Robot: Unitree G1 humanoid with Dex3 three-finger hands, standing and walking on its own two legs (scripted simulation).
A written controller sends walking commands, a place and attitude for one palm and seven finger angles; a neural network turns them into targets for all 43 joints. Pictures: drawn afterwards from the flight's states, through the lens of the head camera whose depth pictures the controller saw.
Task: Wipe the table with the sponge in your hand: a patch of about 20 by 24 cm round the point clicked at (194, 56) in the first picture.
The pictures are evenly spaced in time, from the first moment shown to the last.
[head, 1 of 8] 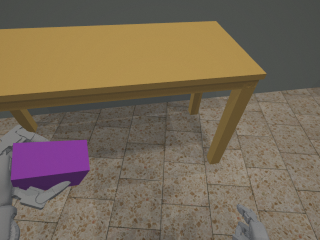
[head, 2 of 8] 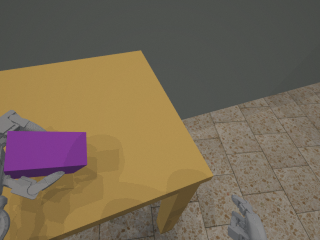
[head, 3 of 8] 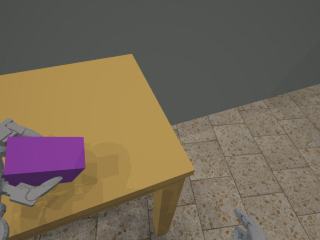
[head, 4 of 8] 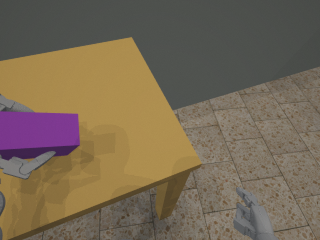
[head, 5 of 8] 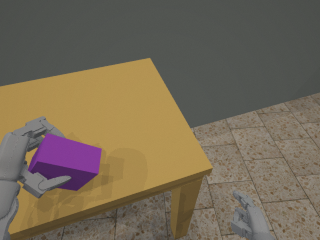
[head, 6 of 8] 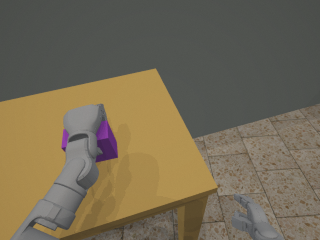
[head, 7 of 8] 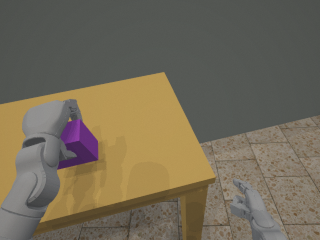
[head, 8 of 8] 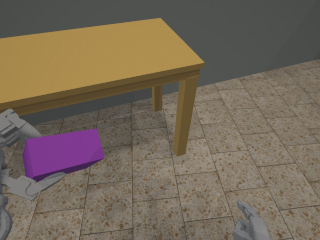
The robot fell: no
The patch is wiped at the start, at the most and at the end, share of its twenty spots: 0.00 1.00 1.00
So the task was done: yes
